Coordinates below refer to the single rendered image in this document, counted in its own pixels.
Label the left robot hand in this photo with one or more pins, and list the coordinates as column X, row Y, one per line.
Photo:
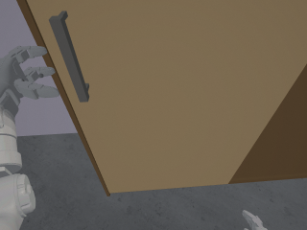
column 12, row 74

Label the handle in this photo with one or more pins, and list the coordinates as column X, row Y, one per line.
column 68, row 53

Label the left robot upper arm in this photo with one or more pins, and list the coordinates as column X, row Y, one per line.
column 17, row 200

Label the right robot hand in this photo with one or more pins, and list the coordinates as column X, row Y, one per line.
column 254, row 222

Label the wardrobe door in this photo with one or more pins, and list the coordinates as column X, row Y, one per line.
column 281, row 148
column 179, row 90

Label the robot left forearm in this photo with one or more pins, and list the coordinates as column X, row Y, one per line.
column 10, row 158

